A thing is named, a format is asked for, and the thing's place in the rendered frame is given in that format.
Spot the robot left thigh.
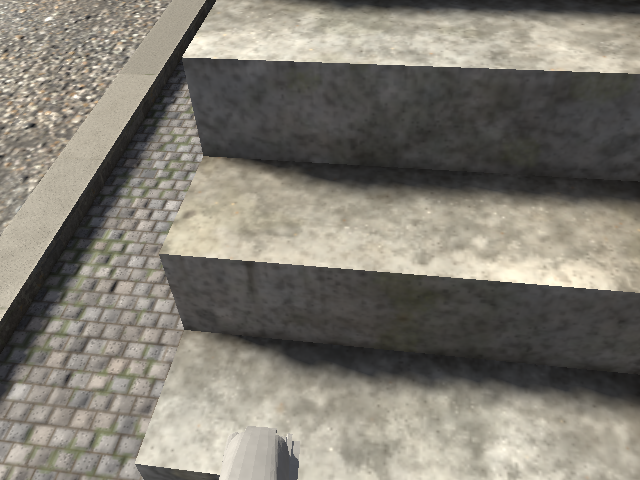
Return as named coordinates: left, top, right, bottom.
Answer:
left=219, top=426, right=300, bottom=480

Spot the left robot shin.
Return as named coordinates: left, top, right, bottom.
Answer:
left=222, top=432, right=239, bottom=465

